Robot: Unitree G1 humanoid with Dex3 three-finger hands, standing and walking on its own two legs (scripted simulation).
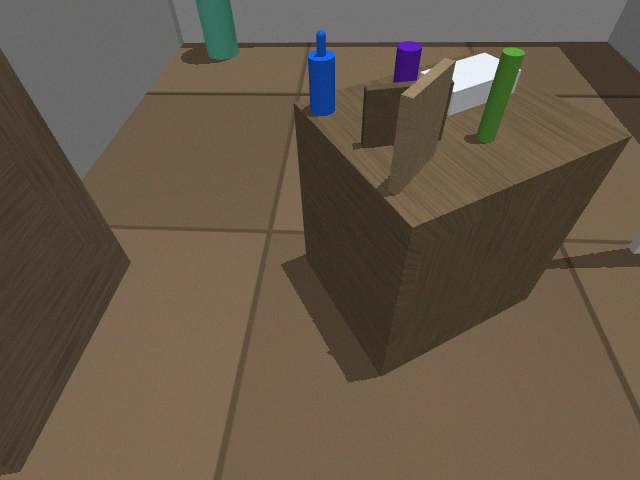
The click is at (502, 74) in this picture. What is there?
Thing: slim round
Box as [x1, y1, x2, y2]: [476, 48, 524, 142]
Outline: 520,49 505,48 502,51 476,135 477,139 481,141 490,142 494,139 524,53
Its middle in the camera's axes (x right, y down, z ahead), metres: +0.40 -0.32 +0.88
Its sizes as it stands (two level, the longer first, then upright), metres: 0.043 0.043 0.205
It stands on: a support 0.70 m high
